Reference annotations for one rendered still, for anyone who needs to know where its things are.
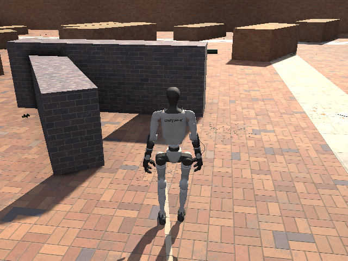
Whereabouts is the robot left thigh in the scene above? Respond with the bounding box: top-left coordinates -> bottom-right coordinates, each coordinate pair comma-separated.
156,152 -> 166,189

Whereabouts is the robot right forearm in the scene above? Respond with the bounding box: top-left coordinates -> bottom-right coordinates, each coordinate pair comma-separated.
192,133 -> 202,159

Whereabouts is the left robot hand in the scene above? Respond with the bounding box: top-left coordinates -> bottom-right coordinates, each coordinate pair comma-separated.
143,159 -> 156,173

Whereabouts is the right robot hand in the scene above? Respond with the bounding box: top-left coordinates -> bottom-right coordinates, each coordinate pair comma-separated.
192,157 -> 203,172

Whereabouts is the robot right thigh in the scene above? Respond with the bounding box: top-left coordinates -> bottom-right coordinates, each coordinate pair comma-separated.
179,152 -> 192,190

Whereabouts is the right robot upper arm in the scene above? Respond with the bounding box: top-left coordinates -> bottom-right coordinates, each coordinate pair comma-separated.
185,110 -> 197,141

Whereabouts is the robot thigh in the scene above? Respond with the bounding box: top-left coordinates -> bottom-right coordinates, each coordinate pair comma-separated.
179,152 -> 192,190
156,152 -> 166,189

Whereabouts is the left robot upper arm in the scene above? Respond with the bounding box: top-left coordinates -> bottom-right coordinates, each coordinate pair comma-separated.
149,110 -> 162,141

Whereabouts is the robot left forearm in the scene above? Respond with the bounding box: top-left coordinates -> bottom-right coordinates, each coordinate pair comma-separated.
144,134 -> 155,160

